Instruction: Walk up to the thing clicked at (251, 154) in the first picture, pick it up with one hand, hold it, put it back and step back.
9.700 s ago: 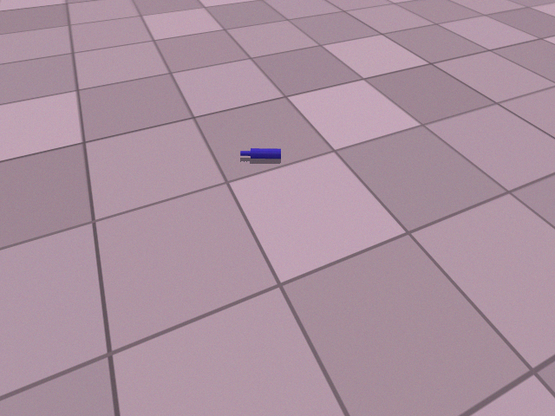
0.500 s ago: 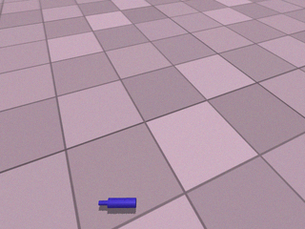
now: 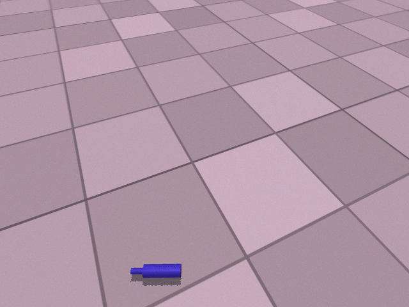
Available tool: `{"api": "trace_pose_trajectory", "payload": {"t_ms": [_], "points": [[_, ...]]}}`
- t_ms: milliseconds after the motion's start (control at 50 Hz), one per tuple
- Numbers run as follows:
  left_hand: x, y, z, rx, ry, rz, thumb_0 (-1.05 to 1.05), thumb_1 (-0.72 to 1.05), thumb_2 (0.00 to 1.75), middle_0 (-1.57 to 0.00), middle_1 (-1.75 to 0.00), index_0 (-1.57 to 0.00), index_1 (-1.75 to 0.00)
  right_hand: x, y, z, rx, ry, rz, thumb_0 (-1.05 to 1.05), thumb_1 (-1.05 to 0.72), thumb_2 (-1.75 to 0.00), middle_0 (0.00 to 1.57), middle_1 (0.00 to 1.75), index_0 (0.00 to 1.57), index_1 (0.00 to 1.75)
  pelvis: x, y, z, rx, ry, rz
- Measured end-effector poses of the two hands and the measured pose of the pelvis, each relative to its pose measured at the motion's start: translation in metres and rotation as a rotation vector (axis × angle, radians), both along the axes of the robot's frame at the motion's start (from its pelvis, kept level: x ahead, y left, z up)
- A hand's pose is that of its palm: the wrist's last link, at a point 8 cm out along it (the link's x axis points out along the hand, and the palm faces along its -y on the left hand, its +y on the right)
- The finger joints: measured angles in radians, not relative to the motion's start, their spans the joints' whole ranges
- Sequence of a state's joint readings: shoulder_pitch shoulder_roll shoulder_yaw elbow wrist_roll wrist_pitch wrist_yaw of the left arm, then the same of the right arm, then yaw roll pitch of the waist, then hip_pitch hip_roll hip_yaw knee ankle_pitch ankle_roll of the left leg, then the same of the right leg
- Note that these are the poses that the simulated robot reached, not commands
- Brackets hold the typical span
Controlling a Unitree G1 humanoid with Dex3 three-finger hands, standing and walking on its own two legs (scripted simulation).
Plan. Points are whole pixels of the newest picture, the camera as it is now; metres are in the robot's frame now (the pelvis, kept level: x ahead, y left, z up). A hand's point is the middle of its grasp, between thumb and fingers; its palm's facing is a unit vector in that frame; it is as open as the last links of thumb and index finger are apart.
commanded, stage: stand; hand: left
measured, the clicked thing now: (156, 270) +0.41 +0.23 -0.75
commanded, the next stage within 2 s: walk up in 0.12 s
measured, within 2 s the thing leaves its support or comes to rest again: neither
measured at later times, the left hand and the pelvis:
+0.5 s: hand out of the picture +0.06 +0.23 -0.17, palm faces +0.00 -0.94 -0.34, open 7.4 cm; pelvis -0.01 -0.03 -0.01, yaw +1 degrees
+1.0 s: hand out of the picture +0.11 +0.21 -0.15, palm faces +0.02 -0.94 -0.34, open 7.4 cm; pelvis +0.01 -0.05 +0.00, yaw +0 degrees
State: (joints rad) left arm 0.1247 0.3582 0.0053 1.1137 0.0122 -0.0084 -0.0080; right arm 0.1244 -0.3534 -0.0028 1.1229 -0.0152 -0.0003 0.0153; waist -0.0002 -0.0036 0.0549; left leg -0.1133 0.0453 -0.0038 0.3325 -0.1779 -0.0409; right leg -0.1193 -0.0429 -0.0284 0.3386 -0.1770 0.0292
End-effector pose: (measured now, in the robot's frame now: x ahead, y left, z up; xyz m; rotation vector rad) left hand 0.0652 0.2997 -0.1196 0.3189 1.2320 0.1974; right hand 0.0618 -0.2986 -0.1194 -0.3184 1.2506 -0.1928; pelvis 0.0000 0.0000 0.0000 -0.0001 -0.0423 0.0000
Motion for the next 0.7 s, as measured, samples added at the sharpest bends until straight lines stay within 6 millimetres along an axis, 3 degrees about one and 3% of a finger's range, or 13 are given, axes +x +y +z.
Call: {"api": "trace_pose_trajectory", "payload": {"t_ms": [200,300,460,560,700], "points": [[0.001,0.005,-0.001,0.001,0.004,0.019,0.01,0.91,0.90,-0.20,-0.30,-0.20,-0.30,0.001,-0.003,0.001,-0.015,-0.023,-0.005,0.00,-0.90,-0.89,0.20,0.30,0.20,0.30,-0.001,-0.002,-0.002,0.006,0.003,-0.003],[-0.001,0.004,-0.004,0.018,0.011,0.033,0.01,0.91,0.90,-0.20,-0.30,-0.20,-0.30,-0.001,-0.023,0.004,-0.054,-0.032,-0.009,0.00,-0.90,-0.89,0.20,0.30,0.20,0.30,-0.005,-0.015,-0.007,0.010,0.006,-0.003],[-0.011,-0.018,-0.007,0.003,0.018,0.034,0.01,0.91,0.90,-0.20,-0.30,-0.20,-0.30,0.002,-0.058,0.001,-0.104,-0.035,0.000,0.00,-0.90,-0.89,0.20,0.30,0.20,0.30,-0.009,-0.027,-0.013,0.001,0.006,0.007],[-0.003,-0.023,-0.018,-0.027,-0.001,0.022,0.01,0.91,0.90,-0.20,-0.30,-0.20,-0.30,-0.005,-0.051,0.001,-0.109,-0.016,0.018,0.00,-0.90,-0.89,0.20,0.29,0.20,0.30,-0.009,-0.025,-0.017,-0.001,0.017,0.016],[0.015,-0.044,-0.023,-0.069,-0.028,0.007,0.01,0.91,0.90,-0.20,-0.30,-0.20,-0.30,-0.009,-0.037,0.006,-0.056,-0.004,0.026,0.00,-0.90,-0.89,0.20,0.30,0.20,0.30,-0.002,-0.036,-0.010,0.004,0.002,-0.006]]}}
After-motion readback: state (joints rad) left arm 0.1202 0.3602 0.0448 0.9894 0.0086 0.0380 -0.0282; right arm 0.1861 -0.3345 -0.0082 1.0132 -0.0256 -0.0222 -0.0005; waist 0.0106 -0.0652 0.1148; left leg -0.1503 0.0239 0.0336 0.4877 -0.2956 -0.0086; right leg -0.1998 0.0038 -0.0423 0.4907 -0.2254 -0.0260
